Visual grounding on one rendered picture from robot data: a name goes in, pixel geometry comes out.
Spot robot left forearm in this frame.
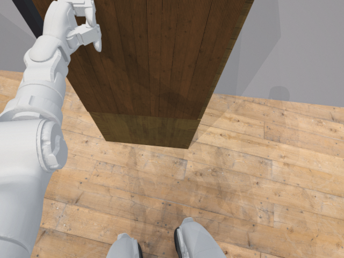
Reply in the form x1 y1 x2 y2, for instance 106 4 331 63
0 35 71 127

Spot cupboard door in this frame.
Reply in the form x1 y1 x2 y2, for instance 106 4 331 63
32 0 246 120

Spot left robot shin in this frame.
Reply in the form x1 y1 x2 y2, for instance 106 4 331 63
117 233 132 240

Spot left robot thigh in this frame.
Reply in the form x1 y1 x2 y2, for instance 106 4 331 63
106 238 139 258

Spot handle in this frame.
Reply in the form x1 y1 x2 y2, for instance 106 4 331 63
12 0 44 38

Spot robot left upper arm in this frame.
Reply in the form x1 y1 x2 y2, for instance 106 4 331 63
0 119 68 258

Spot robot left hand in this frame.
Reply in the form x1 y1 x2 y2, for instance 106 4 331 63
42 0 102 55

